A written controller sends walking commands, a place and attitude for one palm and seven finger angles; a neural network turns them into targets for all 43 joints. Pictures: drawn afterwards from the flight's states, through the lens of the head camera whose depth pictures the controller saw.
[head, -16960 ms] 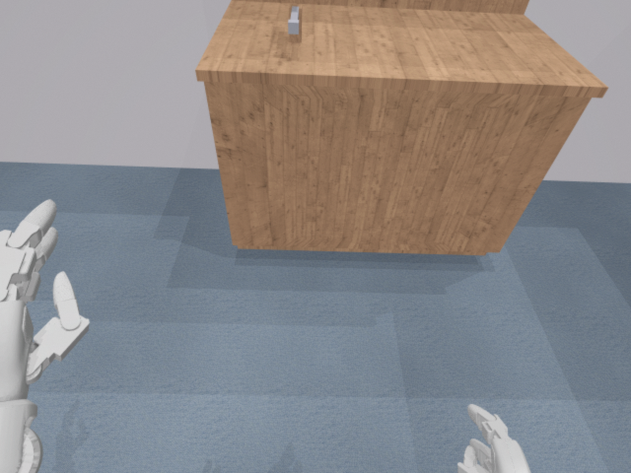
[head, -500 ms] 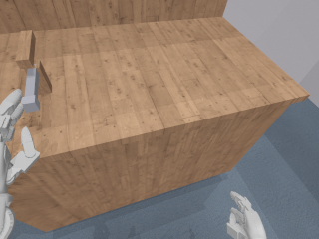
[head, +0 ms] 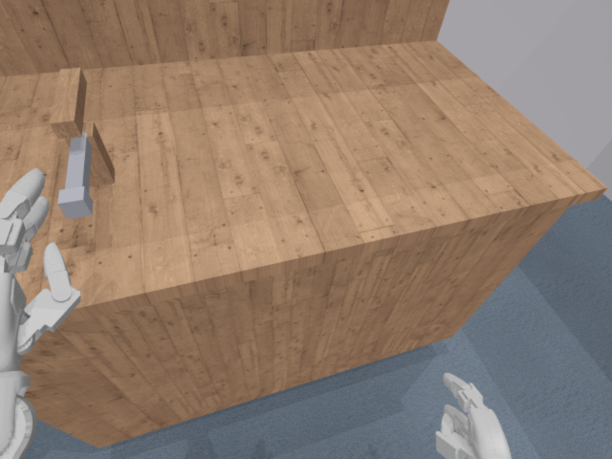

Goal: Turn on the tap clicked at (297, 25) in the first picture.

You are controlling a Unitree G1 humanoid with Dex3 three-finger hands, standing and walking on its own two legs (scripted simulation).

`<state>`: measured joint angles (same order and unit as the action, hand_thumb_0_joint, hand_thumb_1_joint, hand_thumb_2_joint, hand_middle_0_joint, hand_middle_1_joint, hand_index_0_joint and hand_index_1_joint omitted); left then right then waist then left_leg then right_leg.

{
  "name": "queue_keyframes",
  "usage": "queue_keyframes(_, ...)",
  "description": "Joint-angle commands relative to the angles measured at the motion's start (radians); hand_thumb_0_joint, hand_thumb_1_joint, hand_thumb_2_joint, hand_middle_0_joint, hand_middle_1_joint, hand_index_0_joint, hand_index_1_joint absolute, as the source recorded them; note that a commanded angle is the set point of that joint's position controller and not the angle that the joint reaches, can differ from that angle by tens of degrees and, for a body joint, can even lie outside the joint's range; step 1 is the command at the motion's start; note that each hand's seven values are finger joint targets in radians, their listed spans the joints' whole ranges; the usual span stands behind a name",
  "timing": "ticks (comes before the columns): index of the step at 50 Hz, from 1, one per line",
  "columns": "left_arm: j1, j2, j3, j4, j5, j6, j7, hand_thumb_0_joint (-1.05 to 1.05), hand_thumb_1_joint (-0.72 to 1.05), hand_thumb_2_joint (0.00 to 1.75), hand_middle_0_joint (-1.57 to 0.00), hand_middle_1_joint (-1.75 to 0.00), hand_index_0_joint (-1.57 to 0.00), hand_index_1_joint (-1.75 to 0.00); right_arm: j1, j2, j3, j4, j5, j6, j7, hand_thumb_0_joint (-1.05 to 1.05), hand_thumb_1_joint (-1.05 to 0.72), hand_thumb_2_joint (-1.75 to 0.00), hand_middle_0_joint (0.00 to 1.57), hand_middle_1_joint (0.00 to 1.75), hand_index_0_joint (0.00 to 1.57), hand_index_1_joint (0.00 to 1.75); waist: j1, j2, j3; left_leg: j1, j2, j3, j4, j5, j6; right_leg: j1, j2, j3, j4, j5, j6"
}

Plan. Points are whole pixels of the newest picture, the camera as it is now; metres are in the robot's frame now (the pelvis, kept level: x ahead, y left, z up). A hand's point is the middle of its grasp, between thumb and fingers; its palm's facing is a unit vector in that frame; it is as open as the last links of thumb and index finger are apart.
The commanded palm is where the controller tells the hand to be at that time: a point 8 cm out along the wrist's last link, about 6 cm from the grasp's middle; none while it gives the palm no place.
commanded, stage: look again from close up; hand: left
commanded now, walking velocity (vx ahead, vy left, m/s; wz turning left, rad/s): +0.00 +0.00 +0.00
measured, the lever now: (76, 202) +0.36 +0.33 +0.12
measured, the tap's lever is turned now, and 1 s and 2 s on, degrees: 0 0 0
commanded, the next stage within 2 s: turn the palm inward beside the body in 0.14 s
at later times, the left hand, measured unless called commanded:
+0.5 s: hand (109, 295) +0.22 +0.22 +0.16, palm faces +0.36 -0.87 -0.33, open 7.4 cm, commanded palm +0.15 +0.27 +0.18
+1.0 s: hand (126, 308) +0.21 +0.19 +0.16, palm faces +0.52 -0.82 -0.24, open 7.4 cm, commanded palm +0.14 +0.24 +0.18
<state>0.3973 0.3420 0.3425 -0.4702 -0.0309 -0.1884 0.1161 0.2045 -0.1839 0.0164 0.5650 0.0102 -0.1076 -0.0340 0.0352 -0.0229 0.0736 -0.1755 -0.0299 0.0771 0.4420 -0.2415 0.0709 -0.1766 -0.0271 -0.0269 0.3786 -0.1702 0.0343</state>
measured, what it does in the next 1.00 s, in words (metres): shifts its weight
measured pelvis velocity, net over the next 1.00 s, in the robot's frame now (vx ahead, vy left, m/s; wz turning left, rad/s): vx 0.00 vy -0.08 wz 0.05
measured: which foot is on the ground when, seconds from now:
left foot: down 0.00-1.00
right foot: down 0.00-1.00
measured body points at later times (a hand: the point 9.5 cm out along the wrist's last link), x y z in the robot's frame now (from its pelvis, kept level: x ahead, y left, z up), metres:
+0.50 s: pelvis -0.01 -0.03 +0.00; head -0.03 -0.05 +0.45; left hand +0.20 +0.26 +0.18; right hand +0.18 -0.24 -0.09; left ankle +0.00 +0.06 -0.74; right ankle +0.02 -0.14 -0.74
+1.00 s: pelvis +0.00 -0.08 -0.01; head -0.02 -0.11 +0.44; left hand +0.18 +0.24 +0.18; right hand +0.21 -0.29 -0.10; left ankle +0.00 +0.06 -0.74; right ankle +0.02 -0.14 -0.74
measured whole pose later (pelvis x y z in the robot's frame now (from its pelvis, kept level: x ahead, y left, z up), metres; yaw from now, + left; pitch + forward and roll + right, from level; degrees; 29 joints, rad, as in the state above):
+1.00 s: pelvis +0.00 -0.08 -0.01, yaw +3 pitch -3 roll +0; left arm 0.26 0.34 0.35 -0.34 -0.18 0.09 0.12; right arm 0.12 -0.22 0.02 0.74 0.02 -0.16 -0.09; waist 0.07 0.05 -0.01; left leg -0.23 0.02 -0.04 0.57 -0.29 -0.03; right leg -0.24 0.05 -0.08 0.56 -0.28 -0.07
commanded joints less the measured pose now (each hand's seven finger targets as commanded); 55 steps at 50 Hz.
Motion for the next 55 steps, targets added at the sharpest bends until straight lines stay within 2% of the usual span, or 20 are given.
queue_keyframes(1, -0.062, 0.150, 0.101, -0.175, -0.008, -0.066, 0.021, 0.00, 0.90, 0.90, -0.20, -0.30, -0.20, -0.30, -0.078, -0.137, -0.052, -0.155, 0.000, -0.051, -0.008, 0.00, -0.90, -0.90, 0.20, 0.30, 0.20, 0.30, -0.006, 0.071, -0.150, -0.073, 0.092, -0.106, -0.134, 0.088, -0.081, 0.142, 0.010, 0.033, -0.009, 0.137, -0.037)
queue_keyframes(11, -0.076, 0.160, 0.096, -0.206, -0.011, -0.064, 0.023, 0.00, 0.90, 0.90, -0.20, -0.30, -0.20, -0.30, -0.087, -0.138, -0.053, -0.155, -0.001, -0.046, -0.013, 0.00, -0.90, -0.90, 0.20, 0.30, 0.20, 0.30, -0.006, 0.072, -0.170, -0.053, 0.072, -0.104, -0.120, 0.127, -0.078, 0.141, 0.009, 0.038, -0.021, 0.163, -0.039)
queue_keyframes(12, -1.017, 0.983, 0.363, -0.605, 0.042, -0.241, 0.057, 0.00, 0.90, 0.90, -0.20, -0.30, -0.20, -0.30, 0.089, -0.182, 0.152, -0.305, 0.041, -0.052, -0.064, 0.00, -0.90, -0.90, 0.20, 0.30, 0.20, 0.30, -0.073, 0.328, -0.053, -0.278, 0.067, -0.128, -0.080, 0.032, -0.035, 0.085, 0.064, 0.045, 0.077, -0.072, 0.019)
queue_keyframes(13, -0.643, 0.499, 0.339, 0.082, 0.129, -0.017, -0.006, 0.00, 0.90, 0.90, -0.20, -0.30, -0.20, -0.30, 0.015, -0.103, -0.032, -0.087, -0.095, -0.078, -0.039, 0.00, -0.90, -0.90, 0.20, 0.30, 0.20, 0.30, 0.073, 0.284, -0.406, 0.171, 0.087, -0.133, -0.032, 0.658, -0.115, 0.131, 0.057, 0.018, 0.098, 0.097, -0.088)
queue_keyframes(14, -0.431, 0.218, 0.098, 0.104, 0.038, 0.050, -0.037, 0.00, 0.90, 0.90, -0.20, -0.30, -0.20, -0.30, -0.019, -0.123, -0.022, -0.071, -0.079, -0.088, 0.025, 0.00, -0.90, -0.90, 0.20, 0.30, 0.20, 0.30, -0.015, 0.165, -0.299, 0.201, 0.099, -0.132, -0.046, 0.858, -0.211, 0.006, 0.092, -0.058, 0.066, 0.075, -0.088)
queue_keyframes(15, -0.422, 0.252, 0.155, -0.069, -0.026, 0.065, -0.034, 0.00, 0.90, 0.90, -0.20, -0.30, -0.20, -0.30, 0.007, -0.196, -0.057, -0.061, -0.073, -0.076, 0.036, 0.00, -0.90, -0.90, 0.20, 0.30, 0.20, 0.30, -0.001, 0.164, -0.430, 0.308, 0.120, -0.135, -0.024, 0.869, -0.205, -0.013, 0.085, -0.047, 0.094, 0.093, -0.075)
queue_keyframes(16, -0.325, 0.158, 0.122, -0.006, -0.096, 0.120, -0.074, 0.00, 0.90, 0.90, -0.20, -0.30, -0.20, -0.30, -0.013, -0.185, -0.061, -0.051, -0.053, -0.084, 0.024, 0.00, -0.90, -0.90, 0.20, 0.30, 0.20, 0.30, 0.051, 0.179, -0.449, 0.344, 0.112, -0.133, -0.022, 0.862, -0.195, -0.007, 0.069, -0.035, 0.080, 0.081, -0.072)
queue_keyframes(17, -0.203, 0.051, 0.062, 0.046, -0.170, 0.178, -0.112, 0.00, 0.90, 0.90, -0.20, -0.30, -0.20, -0.30, -0.063, -0.181, -0.049, -0.046, -0.025, -0.090, 0.027, 0.00, -0.90, -0.90, 0.20, 0.30, 0.20, 0.30, 0.057, 0.190, -0.390, 0.329, 0.110, -0.111, -0.026, 0.789, -0.190, -0.006, 0.068, -0.039, 0.063, 0.083, -0.071)
queue_keyframes(19, -0.177, 0.038, -0.009, -0.010, -0.172, 0.259, -0.140, 0.00, 0.90, 0.90, -0.20, -0.30, -0.20, -0.30, -0.126, -0.193, -0.033, -0.040, -0.001, -0.087, 0.036, 0.00, -0.90, -0.90, 0.20, 0.30, 0.20, 0.30, 0.066, 0.160, -0.219, 0.161, 0.090, -0.086, -0.043, 0.513, -0.143, 0.022, 0.048, -0.071, 0.030, 0.145, -0.068)
queue_keyframes(21, -0.127, 0.123, 0.013, -0.032, -0.097, 0.308, -0.122, 0.00, 0.90, 0.90, -0.20, -0.30, -0.20, -0.30, -0.171, -0.203, -0.024, -0.064, 0.008, -0.072, 0.039, 0.00, -0.90, -0.90, 0.20, 0.30, 0.20, 0.30, 0.061, 0.063, -0.078, 0.013, 0.078, -0.089, -0.088, 0.294, -0.100, 0.021, 0.046, -0.083, 0.032, 0.089, -0.067)
queue_keyframes(23, -0.171, 0.216, 0.077, -0.126, -0.013, 0.306, -0.072, 0.00, 0.90, 0.90, -0.20, -0.30, -0.20, -0.30, -0.210, -0.193, -0.021, -0.099, -0.003, -0.055, 0.033, 0.00, -0.90, -0.90, 0.20, 0.30, 0.20, 0.30, 0.052, 0.025, -0.078, -0.038, 0.064, -0.085, -0.107, 0.170, -0.079, 0.027, 0.049, -0.073, 0.042, 0.018, -0.070)
queue_keyframes(26, -0.201, 0.246, 0.197, -0.146, -0.051, 0.194, 0.015, 0.00, 0.90, 0.90, -0.20, -0.30, -0.20, -0.30, -0.231, -0.163, -0.020, -0.091, -0.019, -0.059, 0.011, 0.00, -0.90, -0.90, 0.20, 0.30, 0.20, 0.30, 0.059, -0.063, -0.126, -0.062, 0.040, -0.086, -0.065, 0.021, -0.061, -0.013, 0.057, -0.045, 0.036, -0.129, -0.054)
queue_keyframes(27, -0.280, 0.316, 0.259, -0.218, -0.078, 0.136, 0.043, 0.00, 0.90, 0.90, -0.20, -0.30, -0.20, -0.30, -0.236, -0.157, -0.017, -0.085, -0.014, -0.065, 0.004, 0.00, -0.90, -0.90, 0.20, 0.30, 0.20, 0.30, 0.069, -0.031, -0.168, -0.049, 0.033, -0.083, -0.054, -0.016, -0.063, -0.006, 0.061, -0.027, 0.032, -0.166, -0.052)
queue_keyframes(30, -0.341, 0.225, 0.190, -0.133, -0.097, 0.021, 0.085, 0.00, 0.90, 0.90, -0.20, -0.30, -0.20, -0.30, -0.208, -0.132, -0.019, -0.030, -0.023, -0.096, -0.006, 0.00, -0.90, -0.90, 0.20, 0.30, 0.20, 0.30, 0.048, 0.072, -0.164, -0.057, 0.013, -0.073, -0.002, -0.089, -0.063, -0.056, 0.045, 0.009, 0.012, -0.248, -0.051)
queue_keyframes(33, -0.410, 0.222, 0.103, -0.075, -0.056, 0.028, 0.075, 0.00, 0.90, 0.90, -0.20, -0.30, -0.20, -0.30, -0.211, -0.136, -0.014, 0.002, -0.027, -0.112, -0.016, 0.00, -0.90, -0.90, 0.20, 0.30, 0.20, 0.30, 0.014, 0.222, -0.128, -0.075, -0.004, -0.058, 0.048, -0.155, -0.056, -0.087, -0.001, 0.073, -0.039, -0.342, -0.052)
queue_keyframes(38, -0.458, 0.191, -0.021, 0.015, -0.079, 0.214, -0.027, 0.00, 0.90, 0.90, -0.20, -0.30, -0.20, -0.30, -0.254, -0.161, -0.015, 0.020, -0.005, -0.104, -0.068, 0.00, -0.90, -0.90, 0.20, 0.30, 0.20, 0.30, 0.005, 0.078, -0.067, -0.096, 0.016, -0.080, 0.085, -0.140, -0.065, -0.045, -0.076, 0.204, -0.128, -0.494, -0.035)
queue_keyframes(44, -0.352, 0.239, 0.154, 0.008, -0.138, 0.236, -0.004, 0.00, 0.90, 0.90, -0.20, -0.30, -0.20, -0.30, -0.285, -0.143, -0.025, 0.024, 0.005, -0.110, -0.077, 0.00, -0.90, -0.90, 0.20, 0.30, 0.20, 0.30, 0.070, -0.133, -0.118, -0.164, 0.043, -0.138, 0.099, -0.091, -0.077, 0.027, -0.106, 0.217, -0.077, -0.375, 0.013)
queue_keyframes(47, -0.248, 0.264, 0.222, -0.107, -0.151, 0.192, 0.038, 0.00, 0.90, 0.90, -0.20, -0.30, -0.20, -0.30, -0.269, -0.140, -0.030, 0.005, 0.008, -0.111, -0.053, 0.00, -0.90, -0.90, 0.20, 0.30, 0.20, 0.30, 0.100, -0.001, -0.241, -0.142, 0.032, -0.130, 0.089, -0.029, -0.075, 0.085, -0.085, 0.168, 0.006, -0.149, 0.001)
queue_keyframes(52, -0.148, 0.205, 0.161, -0.174, -0.132, 0.207, 0.046, 0.00, 0.90, 0.90, -0.20, -0.30, -0.20, -0.30, -0.213, -0.153, -0.018, -0.011, 0.003, -0.126, -0.044, 0.00, -0.90, -0.90, 0.20, 0.30, 0.20, 0.30, 0.072, 0.120, -0.223, -0.082, 0.006, -0.087, 0.084, 0.149, -0.050, 0.061, -0.023, 0.054, 0.105, 0.226, -0.017)
queue_keyframes(55, -0.154, 0.150, 0.104, -0.193, -0.145, 0.223, 0.014, 0.00, 0.90, 0.90, -0.20, -0.30, -0.20, -0.30, -0.183, -0.161, -0.022, -0.021, -0.001, -0.144, -0.055, 0.00, -0.90, -0.90, 0.20, 0.30, 0.20, 0.30, 0.052, 0.041, -0.210, -0.051, 0.005, -0.091, 0.077, 0.215, -0.037, 0.036, 0.003, 0.004, 0.124, 0.284, -0.022)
